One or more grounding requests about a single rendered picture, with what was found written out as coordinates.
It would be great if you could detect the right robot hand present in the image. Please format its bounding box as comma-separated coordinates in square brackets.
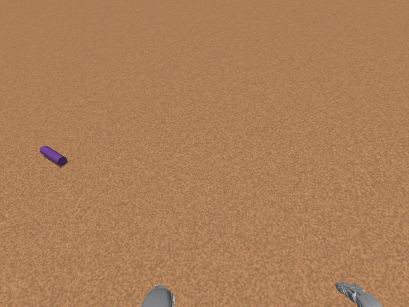
[336, 282, 383, 307]

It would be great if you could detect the bottle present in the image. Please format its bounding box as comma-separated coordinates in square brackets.
[40, 146, 67, 166]

